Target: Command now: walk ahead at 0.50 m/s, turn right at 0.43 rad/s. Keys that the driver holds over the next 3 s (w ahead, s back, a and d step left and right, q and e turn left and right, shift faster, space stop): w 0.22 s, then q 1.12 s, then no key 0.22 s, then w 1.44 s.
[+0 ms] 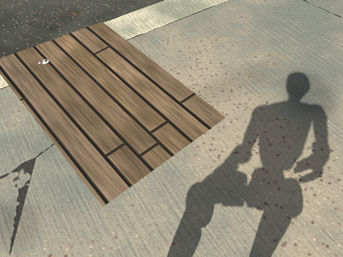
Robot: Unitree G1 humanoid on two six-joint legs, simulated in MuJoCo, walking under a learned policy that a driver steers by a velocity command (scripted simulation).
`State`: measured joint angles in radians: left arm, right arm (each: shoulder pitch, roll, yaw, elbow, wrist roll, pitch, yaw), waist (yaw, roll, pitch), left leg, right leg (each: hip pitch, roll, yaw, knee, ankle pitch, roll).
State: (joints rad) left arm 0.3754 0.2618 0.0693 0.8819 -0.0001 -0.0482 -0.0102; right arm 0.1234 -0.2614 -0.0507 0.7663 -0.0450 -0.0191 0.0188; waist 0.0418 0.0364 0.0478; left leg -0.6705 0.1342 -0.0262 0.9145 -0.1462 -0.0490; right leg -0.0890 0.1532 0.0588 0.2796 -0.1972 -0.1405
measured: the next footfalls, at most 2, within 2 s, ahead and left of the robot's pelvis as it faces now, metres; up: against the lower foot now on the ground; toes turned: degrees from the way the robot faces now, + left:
left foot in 0.24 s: +0.33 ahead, +0.12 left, +0.00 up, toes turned -2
right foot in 0.78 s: +0.38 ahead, -0.07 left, +0.00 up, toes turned +16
